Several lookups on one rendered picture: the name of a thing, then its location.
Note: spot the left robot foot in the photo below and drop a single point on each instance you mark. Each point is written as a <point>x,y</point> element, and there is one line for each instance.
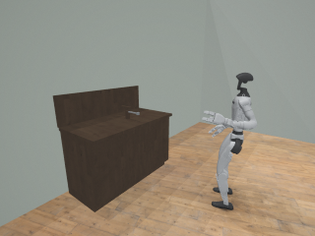
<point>220,204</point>

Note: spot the tap lever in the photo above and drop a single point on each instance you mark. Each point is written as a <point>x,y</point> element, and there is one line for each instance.
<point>137,113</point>

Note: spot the left robot hand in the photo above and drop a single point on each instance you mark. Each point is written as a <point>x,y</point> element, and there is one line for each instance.
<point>218,119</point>

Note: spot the right robot hand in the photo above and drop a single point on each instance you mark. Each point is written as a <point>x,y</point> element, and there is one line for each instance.
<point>218,128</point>

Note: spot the counter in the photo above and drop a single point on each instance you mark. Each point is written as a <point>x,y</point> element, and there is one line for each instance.
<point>107,150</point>

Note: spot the robot head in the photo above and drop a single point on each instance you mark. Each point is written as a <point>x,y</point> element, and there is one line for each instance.
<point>243,78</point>

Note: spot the left robot forearm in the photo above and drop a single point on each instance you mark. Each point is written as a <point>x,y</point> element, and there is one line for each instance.
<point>244,125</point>

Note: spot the robot left upper arm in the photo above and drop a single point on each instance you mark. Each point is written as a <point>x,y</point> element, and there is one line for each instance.
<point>245,105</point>

